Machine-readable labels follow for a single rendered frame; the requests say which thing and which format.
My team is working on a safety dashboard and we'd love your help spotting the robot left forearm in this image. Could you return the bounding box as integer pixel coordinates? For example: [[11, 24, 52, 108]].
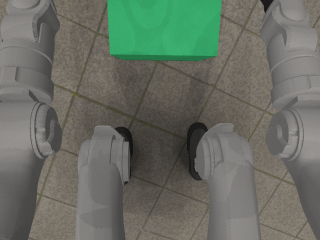
[[0, 0, 60, 105]]

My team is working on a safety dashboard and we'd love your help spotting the right robot upper arm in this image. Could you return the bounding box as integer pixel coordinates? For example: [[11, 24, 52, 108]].
[[265, 107, 320, 240]]

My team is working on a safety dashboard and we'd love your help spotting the robot right forearm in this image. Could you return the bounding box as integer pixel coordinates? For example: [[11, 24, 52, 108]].
[[260, 0, 320, 111]]

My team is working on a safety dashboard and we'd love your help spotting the robot right shin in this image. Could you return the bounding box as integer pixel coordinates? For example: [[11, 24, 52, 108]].
[[194, 123, 254, 177]]

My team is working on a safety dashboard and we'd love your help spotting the left robot thigh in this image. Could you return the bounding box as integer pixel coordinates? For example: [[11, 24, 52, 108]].
[[75, 134, 131, 240]]

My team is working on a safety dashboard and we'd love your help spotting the carton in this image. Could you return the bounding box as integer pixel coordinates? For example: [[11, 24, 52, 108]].
[[107, 0, 222, 61]]

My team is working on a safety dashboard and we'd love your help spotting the left robot upper arm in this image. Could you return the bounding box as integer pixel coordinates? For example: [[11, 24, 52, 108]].
[[0, 101, 63, 240]]

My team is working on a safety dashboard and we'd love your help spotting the robot right hand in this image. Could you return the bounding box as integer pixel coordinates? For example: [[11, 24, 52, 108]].
[[260, 0, 273, 13]]

